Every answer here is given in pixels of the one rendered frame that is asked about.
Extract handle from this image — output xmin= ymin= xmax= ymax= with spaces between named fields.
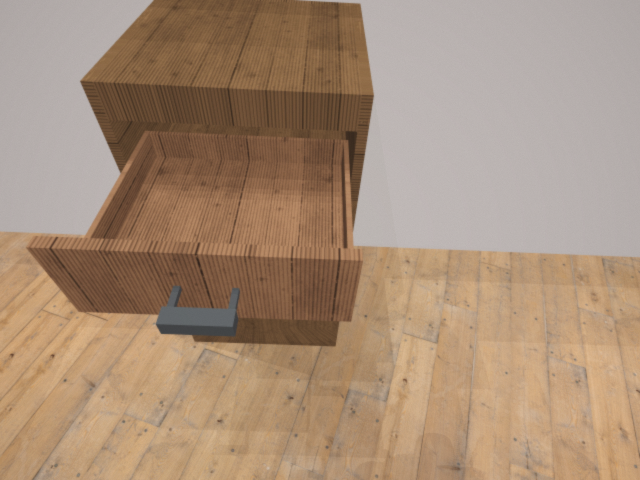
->
xmin=156 ymin=286 xmax=240 ymax=337

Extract drawer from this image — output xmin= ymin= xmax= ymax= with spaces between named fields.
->
xmin=26 ymin=131 xmax=363 ymax=322

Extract cabinet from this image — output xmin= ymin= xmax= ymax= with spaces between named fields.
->
xmin=80 ymin=0 xmax=374 ymax=347

